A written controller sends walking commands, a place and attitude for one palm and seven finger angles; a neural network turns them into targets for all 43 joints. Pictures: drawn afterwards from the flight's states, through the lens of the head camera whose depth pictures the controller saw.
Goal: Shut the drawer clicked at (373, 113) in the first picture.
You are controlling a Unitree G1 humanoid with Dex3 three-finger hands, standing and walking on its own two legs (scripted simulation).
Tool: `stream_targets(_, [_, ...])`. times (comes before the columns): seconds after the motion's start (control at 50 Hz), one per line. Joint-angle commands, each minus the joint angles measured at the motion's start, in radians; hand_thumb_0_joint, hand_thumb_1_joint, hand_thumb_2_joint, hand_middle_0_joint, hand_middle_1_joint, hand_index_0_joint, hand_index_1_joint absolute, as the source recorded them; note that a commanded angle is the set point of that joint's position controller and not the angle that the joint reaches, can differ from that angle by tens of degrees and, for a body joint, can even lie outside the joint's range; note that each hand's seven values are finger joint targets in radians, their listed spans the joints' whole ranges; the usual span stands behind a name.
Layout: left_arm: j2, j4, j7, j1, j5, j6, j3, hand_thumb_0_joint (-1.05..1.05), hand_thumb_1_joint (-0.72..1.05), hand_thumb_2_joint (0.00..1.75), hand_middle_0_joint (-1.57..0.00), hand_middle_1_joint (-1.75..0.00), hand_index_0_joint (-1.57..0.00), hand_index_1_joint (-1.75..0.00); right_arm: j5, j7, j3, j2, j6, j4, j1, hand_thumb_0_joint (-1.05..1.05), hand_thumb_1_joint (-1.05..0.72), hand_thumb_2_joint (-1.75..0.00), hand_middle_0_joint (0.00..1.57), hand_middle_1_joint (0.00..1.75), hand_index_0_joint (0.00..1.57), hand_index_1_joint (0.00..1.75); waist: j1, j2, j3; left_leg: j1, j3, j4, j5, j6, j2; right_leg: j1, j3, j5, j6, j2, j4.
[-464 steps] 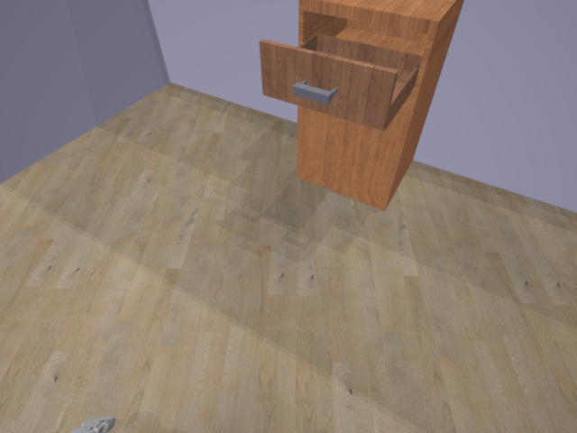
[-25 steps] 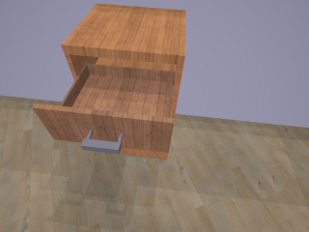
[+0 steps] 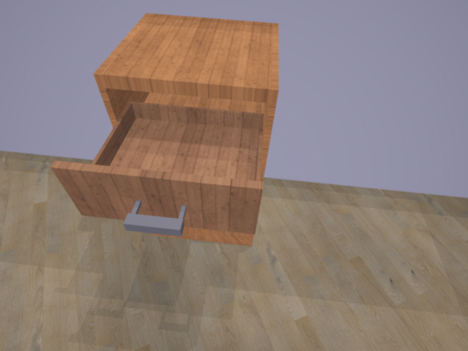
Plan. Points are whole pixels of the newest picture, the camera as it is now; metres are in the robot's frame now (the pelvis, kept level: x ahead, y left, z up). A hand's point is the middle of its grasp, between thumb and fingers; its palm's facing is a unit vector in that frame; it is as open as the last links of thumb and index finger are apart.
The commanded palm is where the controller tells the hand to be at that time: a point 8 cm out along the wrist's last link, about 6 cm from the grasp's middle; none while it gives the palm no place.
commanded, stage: look again from close up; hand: left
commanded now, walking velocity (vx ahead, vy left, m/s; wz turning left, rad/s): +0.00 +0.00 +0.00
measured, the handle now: (157, 215) +0.39 +0.19 -0.06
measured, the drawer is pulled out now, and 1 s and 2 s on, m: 0.30 0.30 0.30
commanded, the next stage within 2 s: shuffle to correct the standing spot in 0.16 s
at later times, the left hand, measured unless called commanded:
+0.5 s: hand out of the picture -0.01 +0.16 -0.18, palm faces +0.03 -0.98 -0.17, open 7.4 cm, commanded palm none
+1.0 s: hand out of the picture +0.13 +0.18 -0.18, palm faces +0.05 -0.98 -0.22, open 7.3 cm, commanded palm none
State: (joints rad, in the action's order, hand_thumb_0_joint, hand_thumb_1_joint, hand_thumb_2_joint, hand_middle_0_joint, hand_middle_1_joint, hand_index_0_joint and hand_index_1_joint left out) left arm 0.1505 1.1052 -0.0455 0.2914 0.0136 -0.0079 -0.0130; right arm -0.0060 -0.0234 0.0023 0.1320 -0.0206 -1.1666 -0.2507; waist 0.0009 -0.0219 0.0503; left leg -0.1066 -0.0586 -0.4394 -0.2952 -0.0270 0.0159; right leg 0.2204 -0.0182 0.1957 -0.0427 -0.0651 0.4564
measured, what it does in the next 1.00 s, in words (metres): steps on the spot: left foot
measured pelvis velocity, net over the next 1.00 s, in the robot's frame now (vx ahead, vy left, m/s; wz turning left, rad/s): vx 0.10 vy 0.00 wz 0.02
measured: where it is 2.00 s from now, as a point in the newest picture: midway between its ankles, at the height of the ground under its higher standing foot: outside the picture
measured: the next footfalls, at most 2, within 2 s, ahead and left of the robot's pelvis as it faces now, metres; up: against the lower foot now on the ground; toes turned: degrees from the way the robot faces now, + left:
left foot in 1.00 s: +0.15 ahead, +0.13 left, +0.00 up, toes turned +4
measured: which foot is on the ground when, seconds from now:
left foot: down 0.00-0.80, up 0.82-0.98, down 1.00-1.00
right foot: down 0.00-1.00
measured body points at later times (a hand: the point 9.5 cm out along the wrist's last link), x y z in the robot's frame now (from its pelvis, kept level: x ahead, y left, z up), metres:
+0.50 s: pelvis +0.02 -0.01 +0.00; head +0.03 +0.00 +0.45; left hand -0.01 +0.21 -0.17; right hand -0.02 -0.22 -0.16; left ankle -0.03 +0.10 -0.74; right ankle +0.03 -0.15 -0.74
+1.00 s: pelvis +0.10 +0.00 -0.01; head +0.13 +0.00 +0.44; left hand +0.13 +0.23 -0.17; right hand +0.10 -0.21 -0.17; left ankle +0.12 +0.12 -0.74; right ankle +0.09 -0.11 -0.74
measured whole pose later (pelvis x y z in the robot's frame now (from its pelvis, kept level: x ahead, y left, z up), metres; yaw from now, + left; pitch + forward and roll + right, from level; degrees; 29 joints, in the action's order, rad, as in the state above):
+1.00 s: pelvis +0.10 +0.00 -0.01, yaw +1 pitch -2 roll -1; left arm 0.15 1.03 -0.04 0.24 0.01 0.00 0.03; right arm -0.01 -0.03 0.03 0.13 -0.01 -1.11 -0.26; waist 0.01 0.01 0.10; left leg -0.28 -0.08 -0.60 -0.26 0.02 -0.06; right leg 0.23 -0.13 0.34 0.01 -0.05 0.60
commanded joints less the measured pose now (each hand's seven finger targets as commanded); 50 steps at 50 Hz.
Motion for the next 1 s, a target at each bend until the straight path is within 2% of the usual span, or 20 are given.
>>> stream_targets(0.0, [0.097,-0.027,-0.005,0.068,0.0,-0.01,0.022,0.0,0.9,0.9,-0.2,-0.3,-0.2,-0.3,0.003,-0.005,0.02,0.103,-0.004,0.024,-0.069,0.0,-0.9,-0.9,0.2,0.3,0.2,0.3,-0.001,0.02,0.04,-0.082,0.092,0.115,0.138,-0.003,-0.107,-0.015,0.05,-0.099,0.046,-0.052,-0.059])
stream_targets(0.24, [0.098,-0.029,-0.004,0.07,0.0,-0.013,0.025,0.0,0.9,0.9,-0.2,-0.3,-0.2,-0.3,0.002,-0.004,0.02,0.103,-0.003,0.018,-0.073,0.0,-0.9,-0.9,0.2,0.3,0.2,0.3,-0.002,0.015,0.033,-0.08,0.089,0.114,0.131,-0.001,-0.106,-0.018,0.057,-0.1,0.049,-0.053,-0.065])
stream_targets(0.3, [0.092,-0.028,0.0,0.077,0.006,-0.008,0.026,0.0,0.9,0.9,-0.2,-0.3,-0.2,-0.3,-0.003,-0.001,0.02,0.1,0.008,0.006,-0.103,0.0,-0.9,-0.9,0.2,0.3,0.2,0.3,0.001,0.021,0.041,-0.091,0.092,0.135,-0.098,-0.009,-0.103,0.008,0.049,0.137,0.054,-0.038,-0.075])
stream_targets(0.34, [0.095,-0.036,0.006,0.076,0.011,-0.002,0.032,0.0,0.9,0.9,-0.2,-0.3,-0.2,-0.3,-0.008,0.002,0.024,0.105,0.018,0.015,-0.105,0.0,-0.9,-0.9,0.2,0.3,0.2,0.3,-0.003,0.013,0.111,-0.152,0.103,0.143,-0.236,-0.016,-0.099,0.062,0.06,0.279,0.057,-0.032,-0.088])
stream_targets(0.4, [0.104,-0.045,0.011,0.103,0.011,-0.003,0.044,0.0,0.9,0.9,-0.2,-0.3,-0.2,-0.3,-0.011,0.004,0.024,0.093,0.019,0.024,-0.125,0.0,-0.9,-0.9,0.2,0.3,0.2,0.3,-0.006,-0.018,0.128,-0.175,0.081,0.085,-0.23,-0.021,-0.076,0.075,0.1,0.35,0.081,-0.046,-0.108])
stream_targets(0.48, [0.116,-0.048,0.014,0.132,0.003,-0.009,0.061,0.0,0.9,0.9,-0.2,-0.3,-0.2,-0.3,-0.01,0.002,0.017,0.07,0.006,0.037,-0.154,0.0,-0.9,-0.9,0.2,0.3,0.2,0.3,-0.01,-0.051,0.098,-0.193,0.029,-0.023,-0.131,-0.013,-0.041,0.031,0.16,0.331,0.124,-0.091,-0.105])
stream_targets(0.54, [0.105,-0.053,0.015,0.129,0.002,-0.012,0.067,0.0,0.9,0.9,-0.2,-0.3,-0.2,-0.3,-0.007,-0.004,0.015,0.07,-0.011,0.038,-0.186,0.0,-0.9,-0.9,0.2,0.3,0.2,0.3,0.003,-0.016,0.061,-0.138,0.032,-0.027,-0.019,-0.019,-0.054,0.015,0.114,0.147,0.13,-0.078,-0.017])
stream_targets(0.56, [0.092,-0.055,0.015,0.117,0.003,-0.013,0.067,0.0,0.9,0.9,-0.2,-0.3,-0.2,-0.3,-0.006,-0.007,0.016,0.077,-0.017,0.031,-0.209,0.0,-0.9,-0.9,0.2,0.3,0.2,0.3,0.015,0.024,0.046,-0.092,0.053,-0.005,0.067,-0.025,-0.08,0.027,0.066,0.065,0.118,-0.053,0.048])
stream_targets(0.6, [0.049,-0.08,0.018,0.064,0.006,-0.016,0.054,0.0,0.9,0.9,-0.2,-0.3,-0.2,-0.3,-0.007,-0.016,0.024,0.126,-0.026,0.0,-0.292,0.0,-0.9,-0.9,0.2,0.3,0.2,0.3,0.05,0.212,0.022,0.069,0.18,0.061,0.389,-0.075,-0.2,0.149,-0.074,0.024,0.075,0.035,0.248])
stream_targets(0.64, [0.039,-0.124,0.017,-0.047,0.006,-0.021,0.048,0.0,0.9,0.9,-0.2,-0.3,-0.2,-0.3,-0.02,-0.025,0.019,0.132,-0.022,-0.026,-0.354,0.0,-0.9,-0.9,0.2,0.3,0.2,0.3,0.081,0.239,0.116,0.176,0.277,0.076,0.726,-0.154,-0.303,0.365,-0.105,0.338,0.065,0.043,0.378])
stream_targets(0.68, [0.035,-0.144,0.028,-0.083,-0.001,-0.026,0.054,0.0,0.9,0.9,-0.2,-0.3,-0.2,-0.3,-0.025,-0.026,0.014,0.128,-0.024,-0.01,-0.324,0.0,-0.9,-0.9,0.2,0.3,0.2,0.3,0.064,0.185,0.144,0.137,0.268,0.069,0.716,-0.173,-0.303,0.348,-0.092,0.339,0.079,0.007,0.351])
stream_targets(0.72, [0.035,-0.118,0.039,0.012,-0.003,-0.032,0.061,0.0,0.9,0.9,-0.2,-0.3,-0.2,-0.3,-0.016,-0.025,0.013,0.133,-0.028,0.013,-0.238,0.0,-0.9,-0.9,0.2,0.3,0.2,0.3,-0.011,0.143,0.071,0.025,0.158,-0.025,0.705,-0.119,-0.231,0.092,-0.121,0.185,0.089,0.026,0.133])
stream_targets(0.74, [0.052,-0.072,0.038,0.155,-0.003,-0.037,0.07,0.0,0.9,0.9,-0.2,-0.3,-0.2,-0.3,-0.004,-0.025,0.016,0.137,-0.031,0.033,-0.191,0.0,-0.9,-0.9,0.2,0.3,0.2,0.3,-0.08,0.078,-0.011,-0.104,0.087,-0.175,0.643,-0.077,-0.167,-0.166,-0.078,-0.011,0.109,0.018,0.044])
stream_targets(0.76, [0.136,-0.027,0.022,0.3,-0.001,-0.045,0.088,0.0,0.9,0.9,-0.2,-0.3,-0.2,-0.3,0.006,-0.021,0.014,0.102,-0.037,0.067,-0.175,0.0,-0.9,-0.9,0.2,0.3,0.2,0.3,-0.118,-0.137,-0.097,-0.327,-0.007,-0.377,0.334,-0.017,-0.054,-0.401,0.216,-0.296,0.195,-0.193,-0.016])
stream_targets(0.78, [0.175,-0.001,0.013,0.334,-0.012,-0.041,0.088,0.0,0.9,0.9,-0.2,-0.3,-0.2,-0.3,0.005,-0.022,0.025,0.08,-0.027,0.083,-0.137,0.0,-0.9,-0.9,0.2,0.3,0.2,0.3,-0.107,-0.181,-0.085,-0.414,-0.032,-0.589,-0.291,0.021,-0.009,-0.381,0.381,-0.531,0.321,-0.387,-0.118])
stream_targets(0.8, [0.15,-0.014,0.001,0.277,-0.011,-0.034,0.08,0.0,0.9,0.9,-0.2,-0.3,-0.2,-0.3,0.003,-0.029,0.028,0.075,-0.013,0.096,-0.093,0.0,-0.9,-0.9,0.2,0.3,0.2,0.3,-0.09,-0.051,-0.024,-0.418,0.044,-0.621,-0.336,0.024,-0.055,-0.277,0.343,-0.616,0.356,-0.388,-0.102])
stream_targets(0.84, [0.112,-0.061,-0.008,0.105,0.005,-0.02,0.064,0.0,0.9,0.9,-0.2,-0.3,-0.2,-0.3,0.002,-0.022,0.026,0.028,0.014,0.086,-0.081,0.0,-0.9,-0.9,0.2,0.3,0.2,0.3,-0.03,-0.094,0.076,-0.33,0.068,-0.533,-0.309,0.034,-0.112,-0.05,0.195,-0.542,0.31,-0.324,-0.101])
stream_targets(0.9, [0.131,-0.107,-0.005,-0.024,0.005,-0.006,0.064,0.0,0.9,0.9,-0.2,-0.3,-0.2,-0.3,0.005,-0.009,0.028,-0.003,0.027,0.046,-0.175,0.0,-0.9,-0.9,0.2,0.3,0.2,0.3,0.035,-0.099,0.018,-0.12,-0.021,-0.189,-0.049,0.05,-0.067,0.05,0.033,-0.375,0.207,-0.197,-0.047])
stream_targets(0.94, [0.133,-0.12,0.0,-0.036,-0.009,0.004,0.069,0.0,0.9,0.9,-0.2,-0.3,-0.2,-0.3,-0.001,-0.004,0.033,0.024,0.022,0.036,-0.199,0.0,-0.9,-0.9,0.2,0.3,0.2,0.3,0.036,-0.065,0.017,-0.023,-0.032,-0.044,0.189,0.051,-0.068,0.107,-0.009,-0.214,0.132,-0.131,0.023])
stream_targets(0.98, [0.099,-0.136,0.0,0.005,-0.003,0.015,0.067,0.0,0.9,0.9,-0.2,-0.3,-0.2,-0.3,-0.007,-0.004,0.042,0.094,0.015,0.076,-0.133,0.0,-0.9,-0.9,0.2,0.3,0.2,0.3,0.001,0.051,0.015,-0.08,0.076,0.022,0.351,0.001,-0.179,0.08,-0.031,-0.042,0.064,-0.054,0.053])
